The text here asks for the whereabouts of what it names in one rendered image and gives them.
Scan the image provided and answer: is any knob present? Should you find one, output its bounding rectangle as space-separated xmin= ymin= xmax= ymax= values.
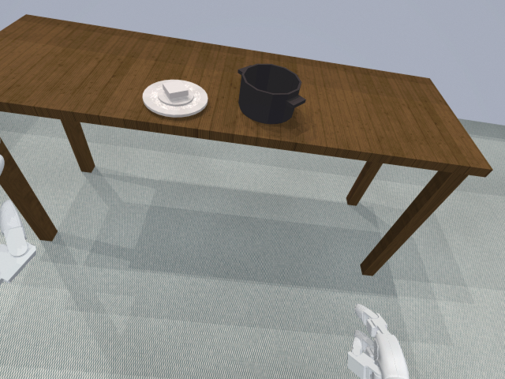
xmin=163 ymin=81 xmax=189 ymax=99

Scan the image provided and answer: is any table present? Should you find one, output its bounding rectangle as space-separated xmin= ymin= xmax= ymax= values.
xmin=0 ymin=14 xmax=493 ymax=276

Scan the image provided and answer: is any robot right hand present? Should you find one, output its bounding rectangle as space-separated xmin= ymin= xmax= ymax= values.
xmin=348 ymin=304 xmax=410 ymax=379

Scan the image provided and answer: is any robot left hand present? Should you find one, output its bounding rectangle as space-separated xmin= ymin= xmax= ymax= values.
xmin=0 ymin=155 xmax=36 ymax=285

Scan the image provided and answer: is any pot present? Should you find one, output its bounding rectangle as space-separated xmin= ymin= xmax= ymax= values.
xmin=238 ymin=64 xmax=306 ymax=124

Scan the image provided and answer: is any lid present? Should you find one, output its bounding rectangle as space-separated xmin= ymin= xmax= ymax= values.
xmin=143 ymin=80 xmax=208 ymax=118

